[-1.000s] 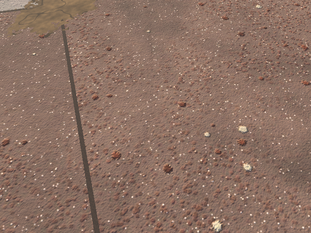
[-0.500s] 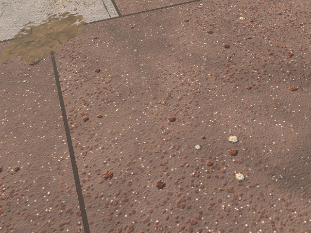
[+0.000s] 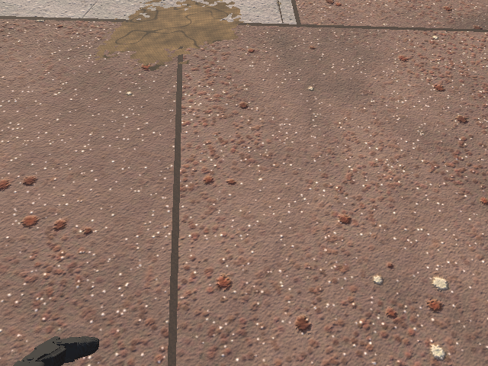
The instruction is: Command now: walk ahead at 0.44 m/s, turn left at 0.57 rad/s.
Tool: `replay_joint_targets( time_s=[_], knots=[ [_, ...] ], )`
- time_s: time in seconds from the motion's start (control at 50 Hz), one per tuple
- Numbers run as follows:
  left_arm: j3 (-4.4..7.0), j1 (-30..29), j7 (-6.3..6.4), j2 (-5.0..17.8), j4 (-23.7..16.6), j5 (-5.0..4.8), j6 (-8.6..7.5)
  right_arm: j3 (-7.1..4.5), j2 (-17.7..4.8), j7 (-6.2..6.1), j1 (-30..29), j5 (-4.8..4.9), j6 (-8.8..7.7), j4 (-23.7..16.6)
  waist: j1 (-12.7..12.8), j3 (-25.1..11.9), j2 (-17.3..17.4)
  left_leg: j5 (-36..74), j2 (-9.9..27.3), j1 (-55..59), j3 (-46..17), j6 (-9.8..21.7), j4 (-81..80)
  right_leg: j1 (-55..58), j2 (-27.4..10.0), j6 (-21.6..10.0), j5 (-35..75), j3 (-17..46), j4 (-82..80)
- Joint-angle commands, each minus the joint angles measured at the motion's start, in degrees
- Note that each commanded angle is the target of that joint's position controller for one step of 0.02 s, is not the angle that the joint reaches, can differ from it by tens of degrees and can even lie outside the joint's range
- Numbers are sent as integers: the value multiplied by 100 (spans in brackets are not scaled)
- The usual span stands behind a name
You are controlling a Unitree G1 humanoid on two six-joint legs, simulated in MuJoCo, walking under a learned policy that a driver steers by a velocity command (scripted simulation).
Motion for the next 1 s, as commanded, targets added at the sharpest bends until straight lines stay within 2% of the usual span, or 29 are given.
replay_joint_targets(
  time_s=[0.02,0.08,0.1,0.12,0.14,0.16,0.18,0.2,0.22,0.24,0.26,0.28,0.32,0.36,0.4,0.48,0.52,0.56,0.58,0.6,0.62,0.64,0.66,0.68,0.72,0.8,0.88,0.96,1.0],
  knots=[
    [26,-1100,-65,355,-705,-48,-177,-342,-1168,-65,125,71,-47,-249,-95,431,950,1436,1223,-585,-965,740,-330,208,212,-46,266,-86,-554],
    [100,-631,-75,570,-586,-57,-230,-380,-1184,-87,-20,39,-3,-250,163,238,1150,2225,1438,-202,-1082,600,38,699,197,-253,-74,-86,-689],
    [153,-273,-56,686,-481,-45,-237,-371,-1146,-76,-49,-12,9,-250,306,-16,1256,3221,1378,-61,-957,536,444,1171,309,-388,-248,-265,-703],
    [250,366,-10,864,-298,-30,-222,-327,-1043,-54,-69,-51,27,-250,627,-486,1209,4194,1092,-68,-656,393,1332,2068,442,-596,-273,-480,-837],
    [294,1244,24,1023,-153,33,-196,-239,-854,-40,-61,-112,40,-308,1029,-1243,1076,3876,831,-789,-480,219,2652,3616,8,-926,-404,-96,-520],
    [397,2014,33,1527,-8,138,-169,-62,-227,-12,781,-118,-8,-373,760,-2324,-545,1238,9,-2768,-262,-198,4962,5817,-1482,-1914,-1379,2515,-555],
    [318,2305,-65,1213,237,32,-182,-27,-322,9,849,72,-96,-326,806,-2537,-1606,-1413,-457,-3811,-517,-283,5989,6095,-1945,-2281,-2681,4716,-1935],
    [204,1754,-51,860,187,-78,-171,-148,-854,40,158,176,-156,-445,804,-1399,-954,-1103,15,-4379,-439,-198,6376,5283,-1793,-2023,-3215,4131,-2130],
    [140,1355,-18,688,84,-57,-120,-138,-969,56,-548,119,-214,-605,798,-777,-340,-636,299,-4318,-183,-110,6154,4359,-1532,-1845,-2830,3293,-2146],
    [99,1122,-1,616,60,11,-79,-130,-912,65,-939,-16,-277,-703,664,-346,40,-332,491,-4180,-44,-86,5760,3511,-1306,-1801,-2153,2734,-2239],
    [63,995,21,533,25,70,-76,-153,-876,72,-974,-107,-301,-725,487,-243,-8,-84,668,-3871,-62,-81,5340,3034,-1090,-1749,-1675,2400,-2332],
    [42,940,49,496,10,85,-62,-136,-775,96,-884,-122,-307,-711,359,-226,-151,8,718,-3647,-32,-108,5093,2771,-927,-1753,-1435,2213,-2441],
    [51,995,108,534,42,1,-64,-72,-590,116,-809,-158,-298,-722,246,-174,-286,-18,731,-3490,142,-241,4468,2404,-817,-1859,-1079,1876,-2589],
    [105,1081,174,721,71,-57,-54,20,-448,117,-1207,-215,-308,-883,324,-9,-270,370,686,-3325,296,-401,3562,2007,-718,-1867,-860,1519,-2700],
    [157,1209,216,858,95,-90,-16,80,-367,148,-1660,-198,-351,-981,482,40,-217,1172,536,-2948,363,-505,2668,1747,-552,-1711,-760,1249,-2631],
    [186,1702,251,937,188,-167,93,30,-537,199,-2222,-75,-410,-1142,695,-45,-185,1930,276,-2431,259,-625,1754,1924,-614,-1482,-1051,1488,-2249],
    [188,1786,262,930,189,-153,149,-48,-680,197,-2217,-39,-437,-1185,604,-97,-236,1679,248,-2138,218,-545,1480,2133,-682,-1331,-1333,1772,-1905],
    [135,1787,263,737,155,-102,197,-158,-803,168,-1683,-34,-461,-1059,269,-274,-271,1319,266,-1256,321,-338,1167,2010,-461,-1106,-1401,1800,-1261],
    [35,1768,243,443,93,-51,182,-254,-1021,126,-1053,-89,-480,-985,-65,-683,-81,1020,722,-325,-54,-85,1066,1687,-134,-894,-1464,1518,-229],
    [-104,1944,244,-36,-54,27,150,-347,-1406,75,-295,-183,-435,-907,-228,-1430,1050,354,1944,1135,-1528,350,862,585,439,-570,-2783,762,1702],
    [-104,2366,256,120,-269,-180,92,-407,-1616,160,-60,-214,-361,-743,24,-1657,2499,-1171,2765,1510,-3896,992,169,-772,520,-459,-3570,432,3132],
    [23,2192,283,621,-140,-245,129,-288,-1085,185,-349,-157,-361,-812,-39,-1022,1570,-1663,2513,1055,-3554,896,2,-1097,160,-396,-3017,644,3746],
    [63,1753,266,731,-187,-200,161,-215,-823,174,-565,-135,-349,-813,-67,-523,1144,-1009,2242,542,-2504,725,35,-1132,12,-375,-2507,521,3818],
    [65,1610,262,646,-185,-144,186,-172,-700,179,-842,-186,-346,-812,60,-359,825,-223,1966,90,-1833,637,-43,-906,-149,-337,-2107,473,3679],
    [85,1445,205,509,-273,-122,260,-142,-561,164,-1094,-216,-363,-730,232,-97,936,795,1666,-481,-909,583,-289,-578,-379,-297,-1726,422,3314],
    [9,1067,146,223,-495,-71,370,-240,-729,138,-1019,-153,-436,-501,253,3,711,1813,1698,-577,-56,753,-582,-660,-439,-165,-1278,295,2616],
    [-72,492,11,117,-662,-67,328,-314,-973,90,-980,-132,-371,-323,101,105,588,2101,1632,-473,728,667,-661,-439,-416,-200,-259,51,1257],
    [-92,-137,-115,160,-906,-87,309,-382,-1188,72,-734,-25,-290,-117,-52,309,542,2211,1737,-185,1201,504,-607,-174,-320,-420,-124,-275,411],
    [-52,-256,-156,265,-1017,-81,320,-421,-1293,72,-682,30,-225,-45,9,303,575,2964,1815,114,1398,401,-309,-8,-188,-612,-517,-455,174]
  ],
)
